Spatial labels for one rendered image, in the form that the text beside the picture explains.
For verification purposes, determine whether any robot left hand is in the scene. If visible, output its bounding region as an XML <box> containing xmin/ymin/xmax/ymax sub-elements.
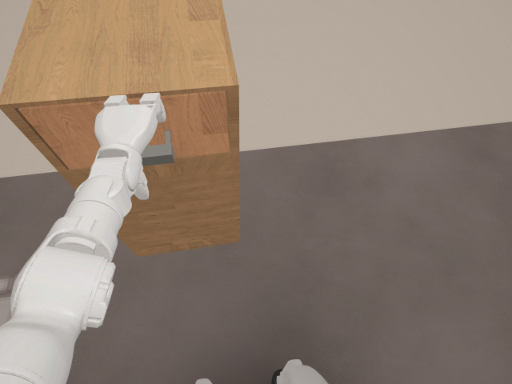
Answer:
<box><xmin>94</xmin><ymin>93</ymin><xmax>166</xmax><ymax>200</ymax></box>

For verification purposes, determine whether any cabinet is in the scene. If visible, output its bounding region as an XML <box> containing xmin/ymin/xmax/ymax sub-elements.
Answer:
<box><xmin>0</xmin><ymin>0</ymin><xmax>240</xmax><ymax>257</ymax></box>

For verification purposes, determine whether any robot right thigh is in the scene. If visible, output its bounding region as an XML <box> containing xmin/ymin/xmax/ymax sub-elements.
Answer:
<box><xmin>277</xmin><ymin>365</ymin><xmax>328</xmax><ymax>384</ymax></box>

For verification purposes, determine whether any handle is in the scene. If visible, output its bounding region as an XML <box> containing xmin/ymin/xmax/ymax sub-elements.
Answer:
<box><xmin>141</xmin><ymin>130</ymin><xmax>174</xmax><ymax>166</ymax></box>

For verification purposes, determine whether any robot left forearm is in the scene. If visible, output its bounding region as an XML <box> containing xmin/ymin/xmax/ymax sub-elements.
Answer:
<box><xmin>10</xmin><ymin>144</ymin><xmax>142</xmax><ymax>316</ymax></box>

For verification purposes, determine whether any robot left upper arm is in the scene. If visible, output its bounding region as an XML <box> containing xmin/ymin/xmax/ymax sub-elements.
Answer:
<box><xmin>0</xmin><ymin>246</ymin><xmax>116</xmax><ymax>384</ymax></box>

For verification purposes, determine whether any robot right shin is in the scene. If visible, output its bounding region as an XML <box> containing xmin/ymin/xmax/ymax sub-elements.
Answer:
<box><xmin>282</xmin><ymin>359</ymin><xmax>302</xmax><ymax>372</ymax></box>

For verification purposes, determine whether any drawer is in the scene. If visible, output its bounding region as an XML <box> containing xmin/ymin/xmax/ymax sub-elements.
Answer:
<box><xmin>18</xmin><ymin>90</ymin><xmax>229</xmax><ymax>169</ymax></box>

